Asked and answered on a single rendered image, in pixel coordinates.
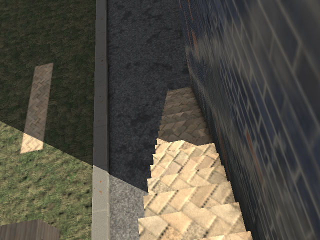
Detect stairs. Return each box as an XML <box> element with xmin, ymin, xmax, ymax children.
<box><xmin>138</xmin><ymin>86</ymin><xmax>253</xmax><ymax>240</ymax></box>

